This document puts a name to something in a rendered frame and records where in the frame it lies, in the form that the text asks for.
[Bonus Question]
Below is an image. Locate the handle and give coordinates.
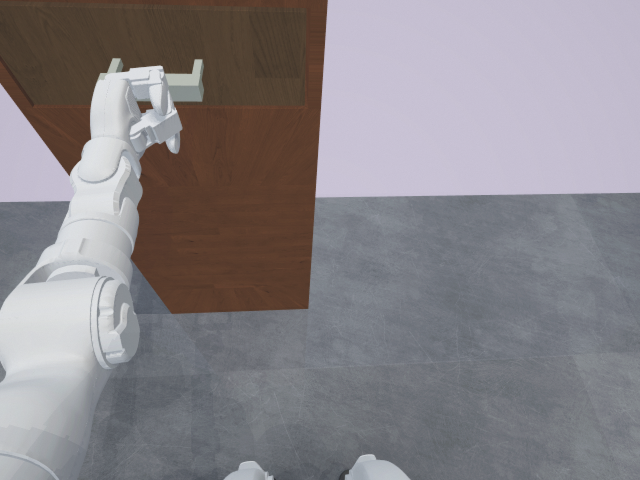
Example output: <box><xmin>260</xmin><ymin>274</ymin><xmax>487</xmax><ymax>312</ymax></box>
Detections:
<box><xmin>96</xmin><ymin>58</ymin><xmax>204</xmax><ymax>102</ymax></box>

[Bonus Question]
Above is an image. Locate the drawer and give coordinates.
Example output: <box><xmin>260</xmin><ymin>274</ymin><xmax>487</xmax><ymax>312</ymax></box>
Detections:
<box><xmin>0</xmin><ymin>1</ymin><xmax>307</xmax><ymax>106</ymax></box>

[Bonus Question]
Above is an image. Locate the right robot thigh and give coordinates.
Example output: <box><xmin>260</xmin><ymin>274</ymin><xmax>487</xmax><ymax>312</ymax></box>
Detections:
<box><xmin>345</xmin><ymin>460</ymin><xmax>410</xmax><ymax>480</ymax></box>

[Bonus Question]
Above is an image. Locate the left robot hand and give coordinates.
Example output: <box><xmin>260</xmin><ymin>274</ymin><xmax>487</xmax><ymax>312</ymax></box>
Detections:
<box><xmin>90</xmin><ymin>66</ymin><xmax>183</xmax><ymax>160</ymax></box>

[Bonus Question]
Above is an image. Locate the robot left shin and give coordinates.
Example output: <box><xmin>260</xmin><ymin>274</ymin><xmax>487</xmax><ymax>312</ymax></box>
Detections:
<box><xmin>238</xmin><ymin>461</ymin><xmax>265</xmax><ymax>473</ymax></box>

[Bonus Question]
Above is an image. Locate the cabinet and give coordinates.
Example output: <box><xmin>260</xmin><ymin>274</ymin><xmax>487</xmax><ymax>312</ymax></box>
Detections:
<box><xmin>0</xmin><ymin>0</ymin><xmax>328</xmax><ymax>314</ymax></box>

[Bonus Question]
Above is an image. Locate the left robot forearm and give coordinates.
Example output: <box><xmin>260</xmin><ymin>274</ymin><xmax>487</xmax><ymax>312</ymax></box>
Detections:
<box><xmin>0</xmin><ymin>137</ymin><xmax>143</xmax><ymax>371</ymax></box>

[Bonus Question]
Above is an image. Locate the left robot upper arm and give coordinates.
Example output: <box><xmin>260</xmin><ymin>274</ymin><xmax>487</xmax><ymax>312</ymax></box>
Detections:
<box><xmin>0</xmin><ymin>276</ymin><xmax>140</xmax><ymax>480</ymax></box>

